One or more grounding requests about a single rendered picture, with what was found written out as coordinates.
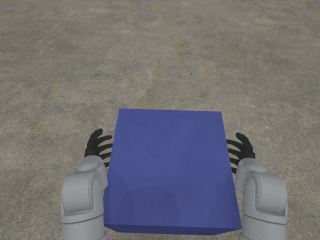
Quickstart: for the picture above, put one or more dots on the carton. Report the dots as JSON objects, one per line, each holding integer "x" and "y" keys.
{"x": 170, "y": 173}

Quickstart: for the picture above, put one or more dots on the robot right forearm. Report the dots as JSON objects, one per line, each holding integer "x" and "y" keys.
{"x": 265, "y": 202}

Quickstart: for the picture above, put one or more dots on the left robot hand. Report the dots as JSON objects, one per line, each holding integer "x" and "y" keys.
{"x": 93, "y": 143}

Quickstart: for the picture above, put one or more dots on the right robot hand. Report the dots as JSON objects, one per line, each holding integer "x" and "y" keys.
{"x": 246, "y": 150}

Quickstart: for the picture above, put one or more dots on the robot left forearm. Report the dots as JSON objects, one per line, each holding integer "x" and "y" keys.
{"x": 81, "y": 200}

